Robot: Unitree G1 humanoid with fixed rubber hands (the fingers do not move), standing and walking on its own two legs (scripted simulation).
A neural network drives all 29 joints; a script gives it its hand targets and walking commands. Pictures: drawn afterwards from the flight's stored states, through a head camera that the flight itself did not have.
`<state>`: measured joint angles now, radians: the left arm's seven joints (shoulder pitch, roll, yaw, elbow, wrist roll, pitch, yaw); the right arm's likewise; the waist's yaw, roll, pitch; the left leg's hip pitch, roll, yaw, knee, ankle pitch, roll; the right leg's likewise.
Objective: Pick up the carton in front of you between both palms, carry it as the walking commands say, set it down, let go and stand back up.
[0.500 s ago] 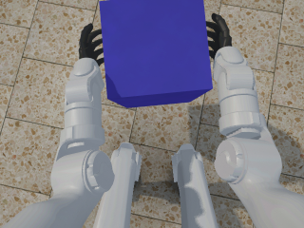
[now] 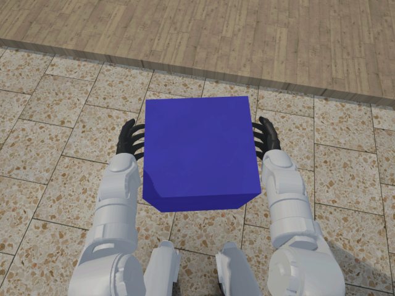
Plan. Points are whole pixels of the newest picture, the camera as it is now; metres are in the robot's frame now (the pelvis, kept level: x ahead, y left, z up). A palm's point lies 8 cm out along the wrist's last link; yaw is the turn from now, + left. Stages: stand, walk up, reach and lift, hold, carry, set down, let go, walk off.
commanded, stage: reach and lift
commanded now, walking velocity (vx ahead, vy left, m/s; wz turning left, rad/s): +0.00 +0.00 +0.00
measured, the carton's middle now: (198, 162) +0.42 +0.01 -0.11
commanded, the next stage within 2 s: hold in 1.68 s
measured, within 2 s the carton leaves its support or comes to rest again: neither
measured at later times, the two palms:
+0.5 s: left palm (97, 146) +0.36 +0.16 +0.11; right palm (303, 149) +0.36 -0.14 +0.11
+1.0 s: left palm (79, 143) +0.34 +0.16 +0.16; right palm (323, 150) +0.34 -0.14 +0.16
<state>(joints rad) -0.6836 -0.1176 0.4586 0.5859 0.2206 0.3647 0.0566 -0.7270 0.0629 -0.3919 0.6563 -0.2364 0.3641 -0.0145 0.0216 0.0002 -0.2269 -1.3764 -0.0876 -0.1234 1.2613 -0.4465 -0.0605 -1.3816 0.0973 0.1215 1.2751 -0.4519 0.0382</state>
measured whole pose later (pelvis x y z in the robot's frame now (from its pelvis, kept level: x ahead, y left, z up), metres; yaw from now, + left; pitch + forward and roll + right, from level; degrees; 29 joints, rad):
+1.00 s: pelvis +0.04 +0.01 +0.13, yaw +0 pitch -3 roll +0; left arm -0.33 -0.17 0.32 0.39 0.30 0.61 0.00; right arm -0.32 0.17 -0.30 0.39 -0.30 0.61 0.01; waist 0.00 0.00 -0.01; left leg -0.20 -0.04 -0.14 0.47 -0.22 -0.02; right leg -0.20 0.04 0.15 0.47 -0.22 0.02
